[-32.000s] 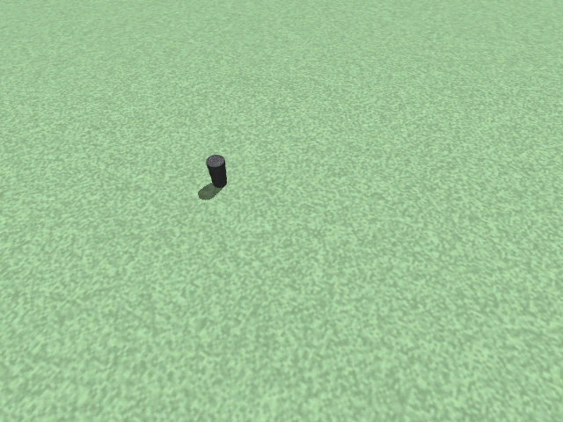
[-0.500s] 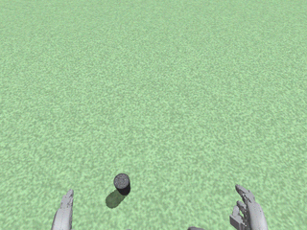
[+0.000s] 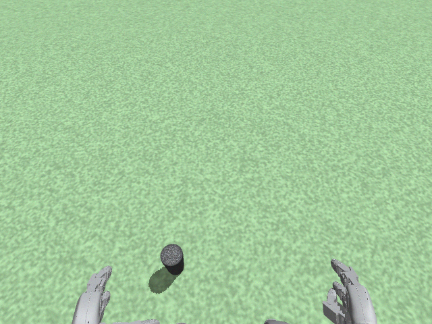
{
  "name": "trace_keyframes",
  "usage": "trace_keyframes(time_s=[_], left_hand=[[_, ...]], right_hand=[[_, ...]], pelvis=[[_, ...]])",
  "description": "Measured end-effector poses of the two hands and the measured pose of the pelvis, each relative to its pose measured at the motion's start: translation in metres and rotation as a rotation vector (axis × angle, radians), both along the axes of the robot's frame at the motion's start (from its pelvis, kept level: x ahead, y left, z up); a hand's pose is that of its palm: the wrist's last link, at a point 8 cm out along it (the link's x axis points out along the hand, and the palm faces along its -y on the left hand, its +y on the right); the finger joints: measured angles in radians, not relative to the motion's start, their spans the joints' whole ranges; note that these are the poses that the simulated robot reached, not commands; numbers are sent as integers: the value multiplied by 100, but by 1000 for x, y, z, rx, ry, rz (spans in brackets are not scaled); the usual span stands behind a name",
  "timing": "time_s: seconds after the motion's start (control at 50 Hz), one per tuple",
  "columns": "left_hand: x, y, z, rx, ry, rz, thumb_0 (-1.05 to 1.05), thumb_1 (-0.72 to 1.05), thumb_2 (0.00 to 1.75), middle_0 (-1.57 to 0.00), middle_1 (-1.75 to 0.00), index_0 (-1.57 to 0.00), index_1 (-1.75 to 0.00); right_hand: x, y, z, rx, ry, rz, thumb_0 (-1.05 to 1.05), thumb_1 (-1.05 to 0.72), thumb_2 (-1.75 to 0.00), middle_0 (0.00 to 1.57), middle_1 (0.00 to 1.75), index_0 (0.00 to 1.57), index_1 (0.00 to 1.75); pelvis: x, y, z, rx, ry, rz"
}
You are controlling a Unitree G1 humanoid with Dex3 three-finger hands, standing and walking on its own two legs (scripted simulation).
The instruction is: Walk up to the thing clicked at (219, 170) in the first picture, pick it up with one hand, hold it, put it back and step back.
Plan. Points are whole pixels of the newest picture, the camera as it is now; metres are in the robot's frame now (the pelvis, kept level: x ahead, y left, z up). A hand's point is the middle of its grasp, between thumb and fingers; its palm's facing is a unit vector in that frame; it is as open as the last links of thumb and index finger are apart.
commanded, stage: stand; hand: left
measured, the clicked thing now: (173, 261) +0.46 +0.19 -0.65
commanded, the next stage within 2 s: none
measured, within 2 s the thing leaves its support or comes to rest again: neither
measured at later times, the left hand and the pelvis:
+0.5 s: hand out of the picture +0.10 +0.24 -0.11, palm faces -0.03 -0.93 -0.35, open 7.5 cm; pelvis +0.00 +0.00 +0.03, yaw +0 degrees
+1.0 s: hand out of the picture +0.05 +0.25 -0.10, palm faces -0.02 -0.94 -0.35, open 7.4 cm; pelvis -0.01 +0.00 +0.06, yaw -1 degrees
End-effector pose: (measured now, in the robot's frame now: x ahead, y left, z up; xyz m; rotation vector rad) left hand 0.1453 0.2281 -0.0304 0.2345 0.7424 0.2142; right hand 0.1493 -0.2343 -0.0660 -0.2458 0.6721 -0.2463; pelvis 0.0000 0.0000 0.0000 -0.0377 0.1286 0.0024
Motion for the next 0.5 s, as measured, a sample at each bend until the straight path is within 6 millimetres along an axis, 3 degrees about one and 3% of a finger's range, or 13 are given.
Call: trace_keyframes(time_s=[0.18,0.26,0.36,0.5], left_hand=[[2,-1,0,2,4,0,0,48,79,-20,-28,-19,-29],[3,9,-21,46,47,-97,0,69,85,-20,-29,-20,-30],[-15,32,-39,50,165,-95,0,82,88,-21,-30,-20,-30],[-52,54,-46,59,312,-37,1,89,89,-20,-30,-20,-30]], right_hand=[[0,-2,-1,0,5,-4,1,-90,-89,21,30,20,30],[-6,-11,-15,-43,170,119,1,-90,-89,21,30,20,30],[-27,-34,-17,-27,305,89,1,-90,-89,21,30,20,30],[-64,-55,-13,-34,422,11,1,-91,-89,21,30,20,30]], pelvis=[[1,-2,0,2,4,-2],[-3,-3,5,21,-55,-8],[-5,-4,13,39,-95,-9],[-2,-1,26,40,-129,-10]])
